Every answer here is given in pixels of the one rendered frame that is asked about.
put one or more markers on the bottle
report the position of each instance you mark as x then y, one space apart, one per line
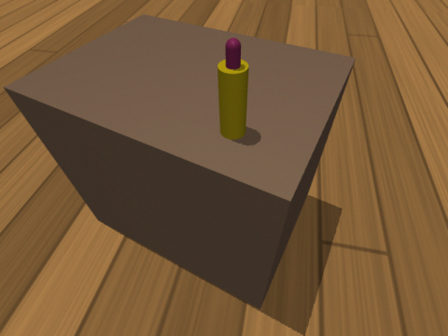
233 74

